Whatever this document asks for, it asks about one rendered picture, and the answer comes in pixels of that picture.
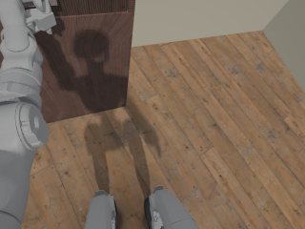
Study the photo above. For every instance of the left robot hand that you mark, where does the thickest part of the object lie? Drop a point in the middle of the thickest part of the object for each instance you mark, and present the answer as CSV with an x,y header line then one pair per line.
x,y
13,13

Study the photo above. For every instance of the drawer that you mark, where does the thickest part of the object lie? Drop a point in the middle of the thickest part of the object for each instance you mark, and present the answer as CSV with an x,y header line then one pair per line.
x,y
79,7

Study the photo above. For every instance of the robot right thigh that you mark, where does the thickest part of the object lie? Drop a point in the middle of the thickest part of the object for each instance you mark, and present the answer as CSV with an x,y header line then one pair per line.
x,y
173,213

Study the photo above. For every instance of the robot left forearm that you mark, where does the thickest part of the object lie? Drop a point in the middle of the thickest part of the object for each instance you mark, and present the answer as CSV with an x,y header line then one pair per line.
x,y
20,73

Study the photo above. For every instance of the robot left upper arm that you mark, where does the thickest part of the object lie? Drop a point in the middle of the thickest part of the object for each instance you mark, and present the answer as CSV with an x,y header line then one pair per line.
x,y
22,131

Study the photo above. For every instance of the cabinet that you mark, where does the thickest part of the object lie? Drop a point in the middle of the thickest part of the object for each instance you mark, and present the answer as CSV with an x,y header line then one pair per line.
x,y
86,63

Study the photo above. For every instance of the right robot shin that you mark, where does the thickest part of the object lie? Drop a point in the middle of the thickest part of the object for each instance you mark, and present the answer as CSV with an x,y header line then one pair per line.
x,y
156,222

